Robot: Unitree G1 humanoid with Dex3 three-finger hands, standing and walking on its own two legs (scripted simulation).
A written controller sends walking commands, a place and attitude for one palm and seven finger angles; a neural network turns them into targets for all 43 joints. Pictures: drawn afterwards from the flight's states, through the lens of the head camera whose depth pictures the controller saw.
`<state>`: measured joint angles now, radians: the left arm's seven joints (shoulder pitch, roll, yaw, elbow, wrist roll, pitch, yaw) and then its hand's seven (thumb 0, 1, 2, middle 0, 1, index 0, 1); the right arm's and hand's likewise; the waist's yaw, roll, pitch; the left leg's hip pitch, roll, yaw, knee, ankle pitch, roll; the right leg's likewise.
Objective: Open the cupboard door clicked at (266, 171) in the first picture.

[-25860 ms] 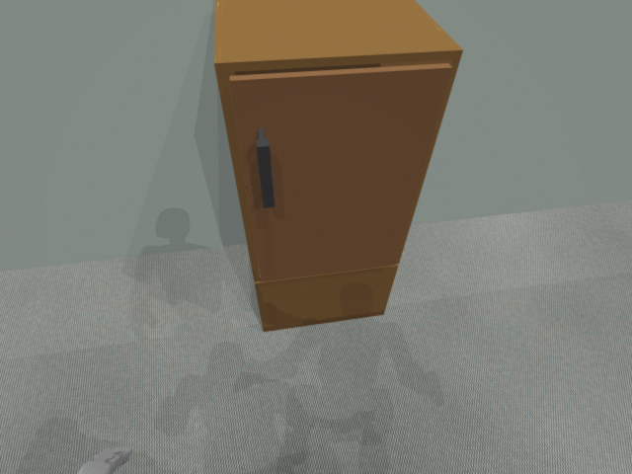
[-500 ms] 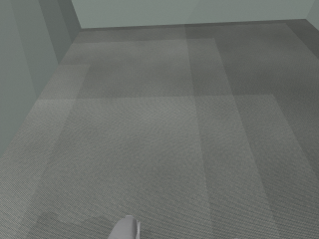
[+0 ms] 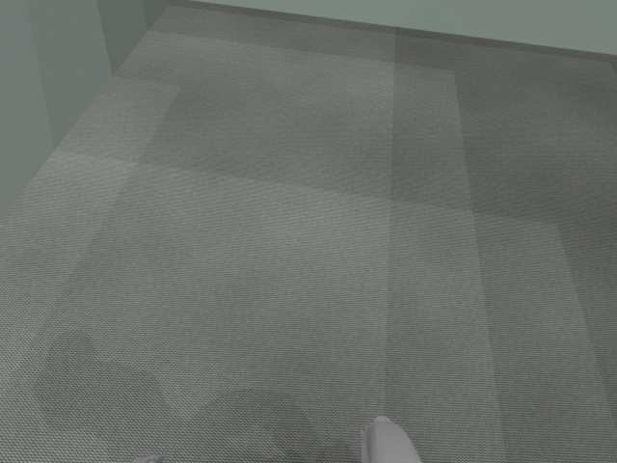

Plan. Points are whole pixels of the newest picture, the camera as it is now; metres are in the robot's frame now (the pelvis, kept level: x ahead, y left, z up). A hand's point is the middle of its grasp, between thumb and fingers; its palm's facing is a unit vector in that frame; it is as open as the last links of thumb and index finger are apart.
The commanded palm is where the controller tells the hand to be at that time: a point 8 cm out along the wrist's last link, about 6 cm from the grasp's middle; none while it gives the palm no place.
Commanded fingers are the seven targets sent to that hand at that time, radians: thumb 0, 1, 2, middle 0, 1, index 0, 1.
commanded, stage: turn to face it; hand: left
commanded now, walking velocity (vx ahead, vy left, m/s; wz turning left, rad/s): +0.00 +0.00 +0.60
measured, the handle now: out of the picture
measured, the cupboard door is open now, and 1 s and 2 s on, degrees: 38 38 38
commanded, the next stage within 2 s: none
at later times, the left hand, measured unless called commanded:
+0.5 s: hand out of the picture +0.10 +0.11 -0.15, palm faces +0.34 -0.90 -0.28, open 7.2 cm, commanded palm none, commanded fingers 0.00 0.90 0.90 -0.20 -0.30 -0.20 -0.30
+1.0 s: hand out of the picture +0.04 +0.13 -0.16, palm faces +0.59 -0.77 -0.26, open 7.4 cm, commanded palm none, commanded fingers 0.00 0.90 0.90 -0.20 -0.30 -0.20 -0.30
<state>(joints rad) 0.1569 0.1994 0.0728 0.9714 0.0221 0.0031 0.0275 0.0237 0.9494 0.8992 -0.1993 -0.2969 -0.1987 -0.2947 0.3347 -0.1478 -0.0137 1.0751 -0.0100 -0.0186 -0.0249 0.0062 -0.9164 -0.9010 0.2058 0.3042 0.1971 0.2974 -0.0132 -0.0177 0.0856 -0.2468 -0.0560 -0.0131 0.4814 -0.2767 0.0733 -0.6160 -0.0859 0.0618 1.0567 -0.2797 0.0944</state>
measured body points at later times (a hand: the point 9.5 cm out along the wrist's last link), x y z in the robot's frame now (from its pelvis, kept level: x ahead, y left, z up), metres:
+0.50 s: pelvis +0.08 -0.10 +0.00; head +0.14 -0.11 +0.45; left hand +0.08 +0.16 -0.13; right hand +0.27 -0.32 -0.15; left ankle +0.02 +0.05 -0.66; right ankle +0.07 -0.16 -0.74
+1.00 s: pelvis +0.09 -0.10 +0.00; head +0.14 -0.06 +0.44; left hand +0.01 +0.17 -0.14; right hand +0.30 -0.25 -0.15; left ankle +0.04 +0.01 -0.74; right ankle +0.18 -0.23 -0.69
